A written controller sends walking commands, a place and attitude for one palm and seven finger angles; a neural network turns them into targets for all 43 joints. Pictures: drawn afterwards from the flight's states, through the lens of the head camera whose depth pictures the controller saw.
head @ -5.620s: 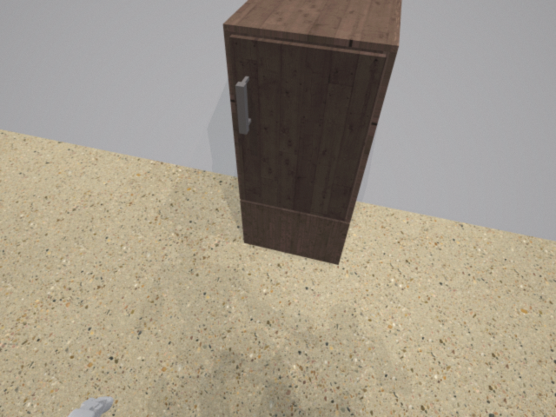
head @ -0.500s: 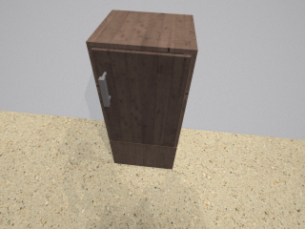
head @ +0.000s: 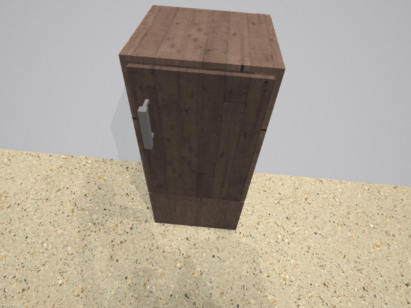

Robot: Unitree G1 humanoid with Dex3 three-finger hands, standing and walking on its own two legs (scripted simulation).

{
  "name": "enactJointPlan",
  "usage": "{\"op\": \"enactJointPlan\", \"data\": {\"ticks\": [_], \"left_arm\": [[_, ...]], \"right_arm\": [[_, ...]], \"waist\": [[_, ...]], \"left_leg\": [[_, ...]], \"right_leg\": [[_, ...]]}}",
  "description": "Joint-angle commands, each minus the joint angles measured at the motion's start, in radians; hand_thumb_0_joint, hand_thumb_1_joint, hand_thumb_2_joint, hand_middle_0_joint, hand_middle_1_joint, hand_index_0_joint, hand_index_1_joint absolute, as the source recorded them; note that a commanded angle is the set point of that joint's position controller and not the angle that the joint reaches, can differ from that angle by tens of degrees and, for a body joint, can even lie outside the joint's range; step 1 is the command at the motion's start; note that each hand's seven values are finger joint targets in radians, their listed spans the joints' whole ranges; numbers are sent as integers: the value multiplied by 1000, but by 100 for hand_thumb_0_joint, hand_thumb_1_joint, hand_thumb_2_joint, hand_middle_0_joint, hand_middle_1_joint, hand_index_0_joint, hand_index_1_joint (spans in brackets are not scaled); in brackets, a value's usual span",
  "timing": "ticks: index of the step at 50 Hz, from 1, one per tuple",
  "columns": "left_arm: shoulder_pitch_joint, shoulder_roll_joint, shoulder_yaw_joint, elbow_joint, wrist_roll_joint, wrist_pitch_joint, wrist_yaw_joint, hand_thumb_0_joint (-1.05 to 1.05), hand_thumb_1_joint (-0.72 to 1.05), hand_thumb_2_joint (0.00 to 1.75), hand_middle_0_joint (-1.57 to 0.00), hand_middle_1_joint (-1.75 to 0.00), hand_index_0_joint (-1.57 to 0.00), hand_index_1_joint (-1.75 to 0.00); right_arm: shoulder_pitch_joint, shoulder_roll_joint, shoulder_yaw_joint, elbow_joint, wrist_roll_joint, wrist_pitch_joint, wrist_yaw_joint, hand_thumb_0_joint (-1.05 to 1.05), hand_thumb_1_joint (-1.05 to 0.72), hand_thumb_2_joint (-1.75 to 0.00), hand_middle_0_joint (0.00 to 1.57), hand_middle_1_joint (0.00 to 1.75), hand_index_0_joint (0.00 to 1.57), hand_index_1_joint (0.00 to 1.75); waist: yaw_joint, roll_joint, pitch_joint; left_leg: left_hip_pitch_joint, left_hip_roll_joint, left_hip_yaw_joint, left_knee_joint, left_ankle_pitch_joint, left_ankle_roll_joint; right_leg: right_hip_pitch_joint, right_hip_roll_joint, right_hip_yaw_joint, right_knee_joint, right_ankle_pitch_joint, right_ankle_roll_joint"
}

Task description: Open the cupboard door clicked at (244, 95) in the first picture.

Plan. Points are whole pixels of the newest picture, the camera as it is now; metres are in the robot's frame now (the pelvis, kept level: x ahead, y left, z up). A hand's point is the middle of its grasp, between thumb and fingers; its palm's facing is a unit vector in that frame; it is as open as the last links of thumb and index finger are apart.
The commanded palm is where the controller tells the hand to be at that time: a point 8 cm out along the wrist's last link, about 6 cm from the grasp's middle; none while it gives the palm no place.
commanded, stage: shuffle to correct the standing spot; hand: left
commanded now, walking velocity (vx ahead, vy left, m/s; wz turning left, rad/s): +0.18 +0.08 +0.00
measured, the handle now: (147, 124) +0.61 +0.22 -0.02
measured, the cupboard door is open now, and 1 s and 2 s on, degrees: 0 0 0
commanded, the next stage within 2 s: come to a stop and stand still in 0.10 s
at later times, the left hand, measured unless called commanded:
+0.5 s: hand (127, 301) +0.17 +0.18 -0.16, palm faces +0.09 -0.97 -0.21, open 7.3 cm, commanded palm none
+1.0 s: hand out of the picture +0.00 +0.24 -0.16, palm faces +0.07 -0.97 -0.21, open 7.4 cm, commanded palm none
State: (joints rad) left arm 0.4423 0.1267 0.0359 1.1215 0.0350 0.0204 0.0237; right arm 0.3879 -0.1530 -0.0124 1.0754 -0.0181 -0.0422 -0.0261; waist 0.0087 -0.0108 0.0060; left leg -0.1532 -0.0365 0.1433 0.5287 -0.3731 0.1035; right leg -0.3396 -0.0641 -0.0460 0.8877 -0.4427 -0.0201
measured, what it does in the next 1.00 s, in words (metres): steps on the spot: right foot, then left foot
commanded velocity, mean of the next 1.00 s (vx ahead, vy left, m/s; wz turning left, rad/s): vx -0.03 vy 0.02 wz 0.00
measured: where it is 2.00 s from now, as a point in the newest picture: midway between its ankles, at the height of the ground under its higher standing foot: outside the picture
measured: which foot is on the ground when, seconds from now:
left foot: down 0.00-0.36, up 0.38-0.64, down 0.66-1.00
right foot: up 0.00-0.32, down 0.34-0.68, up 0.70-0.92, down 0.94-1.00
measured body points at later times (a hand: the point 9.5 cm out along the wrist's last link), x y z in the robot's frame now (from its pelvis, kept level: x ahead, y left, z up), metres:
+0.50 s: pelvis +0.07 +0.01 -0.01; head +0.09 +0.01 +0.44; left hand +0.16 +0.23 -0.15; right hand +0.05 -0.20 -0.17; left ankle +0.04 +0.12 -0.68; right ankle +0.16 -0.08 -0.73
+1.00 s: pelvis +0.03 +0.07 +0.01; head +0.03 +0.06 +0.46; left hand +0.00 +0.29 -0.15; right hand +0.07 -0.16 -0.15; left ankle +0.08 +0.17 -0.73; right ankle +0.02 -0.05 -0.73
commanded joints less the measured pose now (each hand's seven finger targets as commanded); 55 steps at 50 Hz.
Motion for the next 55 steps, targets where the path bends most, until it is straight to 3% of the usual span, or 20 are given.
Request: {"op": "enactJointPlan", "data": {"ticks": [1,11,14,15,16,17,18,20,22,31,32,33,34,37,39,43,46,48,50,55], "left_arm": [[-96,25,6,-97,-11,-47,-6,0,90,90,-20,-30,-20,-30],[-249,25,10,-166,-14,-39,-12,0,90,90,-20,-30,-20,-30],[-130,46,13,-137,-12,-46,12,0,90,90,-20,-30,-20,-30],[-55,69,21,-119,-13,-52,19,0,90,90,-20,-30,-20,-30],[18,136,36,-102,-9,-63,29,0,90,90,-20,-30,-20,-30],[67,187,47,-94,-15,-65,37,0,90,90,-20,-30,-20,-30],[44,204,43,-102,-26,-59,37,0,90,90,-20,-30,-20,-30],[-112,162,36,-148,-21,-48,47,0,90,90,-20,-30,-20,-30],[-222,128,24,-179,-15,-39,47,0,90,90,-20,-30,-20,-30],[-245,183,54,-233,-7,9,18,0,90,90,-20,-30,-20,-30],[-226,147,46,-239,-13,16,12,0,90,90,-20,-30,-20,-30],[-205,93,38,-252,-23,19,8,0,90,90,-20,-30,-20,-30],[-217,99,34,-257,-20,21,8,0,90,90,-20,-30,-20,-30],[-119,87,37,-190,-6,26,0,0,90,90,-20,-30,-20,-30],[-80,79,27,-161,-8,16,-2,0,90,90,-20,-30,-20,-30],[-100,75,4,-155,-18,-4,5,0,90,90,-20,-30,-20,-30],[-39,111,-1,-104,-16,-28,19,0,90,90,-20,-30,-20,-30],[-60,148,-7,-96,-19,-34,18,0,90,90,-20,-30,-20,-30],[-80,125,-12,-82,-22,-43,19,0,90,90,-20,-30,-20,-30],[-55,103,-19,-61,-22,-31,21,0,90,90,-20,-30,-20,-30]], "right_arm": [[166,-95,-5,15,0,-29,-21,0,-90,-90,20,30,20,30],[189,-70,-10,71,-4,-28,-25,0,-90,-90,20,30,20,30],[165,-77,-19,67,5,-13,-29,0,-90,-90,20,30,20,30],[142,-83,-21,58,14,-10,-30,0,-90,-90,20,30,20,30],[132,-89,-27,43,25,-8,-26,0,-90,-90,20,30,20,30],[150,-55,-34,20,29,-2,-22,0,-90,-90,20,30,20,30],[133,-44,-39,9,27,14,-31,0,-90,-90,20,30,20,30],[68,10,-38,-1,15,51,-23,0,-90,-90,20,30,20,30],[75,18,-39,-2,9,79,-10,0,-90,-90,20,30,20,30],[96,-20,-51,-55,2,61,11,0,-90,-90,20,30,20,30],[91,-68,-58,-64,-1,54,9,0,-90,-90,20,30,20,30],[41,-141,-71,-102,-13,46,6,0,-90,-90,20,30,20,30],[-49,-180,-71,-148,-17,43,0,0,-90,-90,20,30,20,30],[-210,-142,-49,-172,-16,40,-9,0,-90,-90,20,30,20,30],[-196,-133,-47,-160,-9,35,-11,0,-90,-90,20,30,20,30],[-86,-141,-50,-108,-5,39,-10,0,-90,-90,20,30,20,30],[-72,-102,-42,-83,16,38,-3,0,-90,-90,20,30,20,30],[-87,-71,-29,-89,18,38,4,0,-90,-90,20,30,20,30],[-92,-73,-26,-60,10,49,4,0,-90,-90,20,30,20,30],[-68,-84,-18,-8,10,47,4,0,-90,-90,20,30,20,30]], "waist": [[-42,20,111],[-30,96,108],[31,24,36],[71,18,-3],[101,-66,-64],[86,-142,-145],[58,-72,-143],[15,-69,17],[-47,-88,47],[-59,-89,-2],[-54,66,19],[-42,303,58],[-26,309,105],[43,171,90],[35,136,45],[-19,145,-3],[-12,5,-10],[-31,-54,13],[-35,-159,35],[-27,-15,93]], "left_leg": [[172,325,-288,-255,732,108],[172,240,-160,-242,955,59],[127,231,-150,-72,1114,-2],[63,212,-149,20,1054,-38],[-92,156,-141,205,811,-76],[-259,6,-83,463,59,-120],[-233,19,-153,596,-256,-108],[-241,71,-182,645,-220,-111],[-166,105,-177,561,-162,-122],[23,60,-66,20,87,-128],[-7,127,-189,-116,19,-106],[-142,317,-445,-301,-75,-30],[-306,405,-543,-392,-105,46],[-361,288,-343,-351,-49,32],[-204,244,-276,-312,70,26],[-17,261,-313,-260,203,39],[-96,172,-223,-133,226,-53],[-54,107,-161,-128,177,-95],[-20,106,-147,-109,179,-103],[-32,134,-182,-190,134,-92]], "right_leg": [[-320,-36,-2,189,49,0],[-165,22,-104,-160,158,-24],[51,53,-93,-304,284,-27],[195,31,-66,-383,405,-31],[387,-101,78,-379,690,-98],[518,-349,340,-380,1146,-249],[391,-436,340,-422,1260,-330],[124,-374,263,-497,1025,-294],[-59,-301,134,-559,752,-225],[-171,-141,111,-501,-11,-74],[-191,-74,67,-385,-49,-31],[-194,28,-20,-219,-58,28],[-124,40,20,-72,-42,33],[-20,37,60,97,74,28],[-58,37,38,28,89,39],[21,24,10,-324,28,47],[196,-48,127,-578,278,15],[97,-141,190,-591,287,-38],[37,-111,185,-609,231,-42],[12,-47,131,-600,77,-6]]}}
